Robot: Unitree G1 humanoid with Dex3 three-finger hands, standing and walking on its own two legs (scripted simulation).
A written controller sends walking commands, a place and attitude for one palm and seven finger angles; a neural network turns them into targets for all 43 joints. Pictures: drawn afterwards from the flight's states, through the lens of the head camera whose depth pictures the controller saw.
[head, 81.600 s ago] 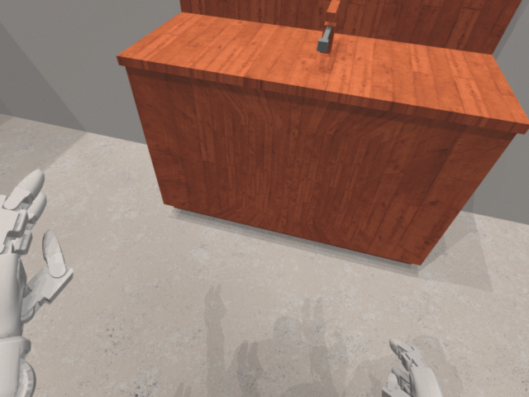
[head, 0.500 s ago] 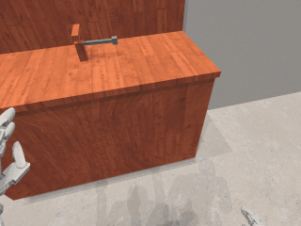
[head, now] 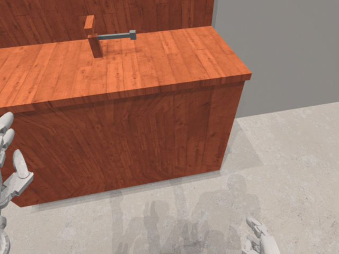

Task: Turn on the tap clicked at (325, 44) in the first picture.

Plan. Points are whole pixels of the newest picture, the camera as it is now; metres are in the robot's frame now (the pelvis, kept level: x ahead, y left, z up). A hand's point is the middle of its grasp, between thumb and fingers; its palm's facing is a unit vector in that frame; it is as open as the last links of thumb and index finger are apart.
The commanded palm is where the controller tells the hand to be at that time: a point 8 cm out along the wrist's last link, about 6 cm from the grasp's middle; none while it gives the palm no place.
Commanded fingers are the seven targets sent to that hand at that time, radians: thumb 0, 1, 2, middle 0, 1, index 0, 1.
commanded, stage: stand and check the lever's angle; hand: left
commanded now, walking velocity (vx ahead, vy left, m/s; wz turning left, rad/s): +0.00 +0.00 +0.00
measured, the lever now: (132, 34) +0.89 +0.20 +0.12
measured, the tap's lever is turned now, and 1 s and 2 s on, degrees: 86 86 86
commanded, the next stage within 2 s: stand and wait in 0.16 s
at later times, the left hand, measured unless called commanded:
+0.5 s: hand (48, 171) +0.23 +0.23 +0.16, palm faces +0.36 -0.85 -0.38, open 7.4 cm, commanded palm +0.18 +0.28 +0.19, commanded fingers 0.00 0.90 0.90 -0.20 -0.30 -0.20 -0.30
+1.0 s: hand (30, 171) +0.22 +0.27 +0.16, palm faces +0.38 -0.85 -0.36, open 7.4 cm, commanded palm +0.17 +0.30 +0.19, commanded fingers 0.00 0.90 0.90 -0.20 -0.30 -0.20 -0.30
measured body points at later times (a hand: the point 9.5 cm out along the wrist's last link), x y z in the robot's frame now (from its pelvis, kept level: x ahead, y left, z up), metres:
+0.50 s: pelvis +0.01 +0.00 +0.01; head +0.03 +0.00 +0.46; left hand +0.20 +0.28 +0.18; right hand +0.20 -0.24 -0.06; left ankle +0.02 +0.13 -0.73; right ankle +0.02 -0.10 -0.73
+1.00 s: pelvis +0.00 +0.03 +0.01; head +0.02 +0.03 +0.46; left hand +0.20 +0.31 +0.18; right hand +0.18 -0.21 -0.06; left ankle +0.02 +0.13 -0.73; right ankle +0.02 -0.10 -0.73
